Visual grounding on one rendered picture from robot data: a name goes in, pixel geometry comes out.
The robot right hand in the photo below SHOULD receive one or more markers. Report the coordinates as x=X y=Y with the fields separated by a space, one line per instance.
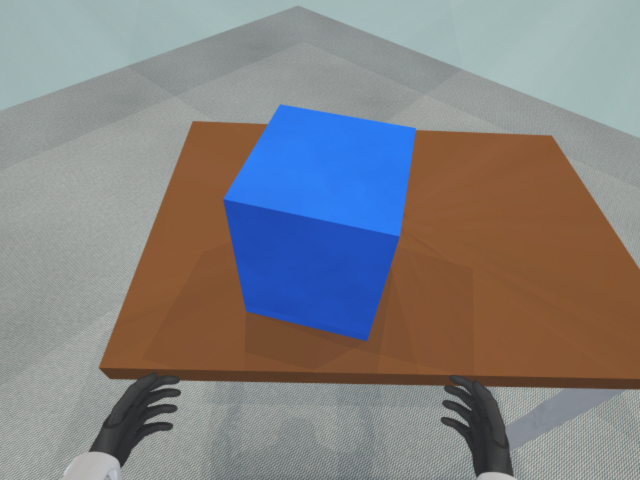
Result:
x=485 y=436

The carton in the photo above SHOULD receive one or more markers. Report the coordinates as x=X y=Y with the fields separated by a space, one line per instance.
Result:
x=315 y=217

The left robot forearm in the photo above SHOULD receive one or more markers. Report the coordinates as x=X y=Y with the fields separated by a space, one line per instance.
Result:
x=93 y=466

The robot left hand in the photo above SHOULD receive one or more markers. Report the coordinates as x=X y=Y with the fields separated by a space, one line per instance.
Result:
x=123 y=429

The table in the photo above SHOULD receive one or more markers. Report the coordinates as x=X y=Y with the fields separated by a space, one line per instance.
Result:
x=506 y=272

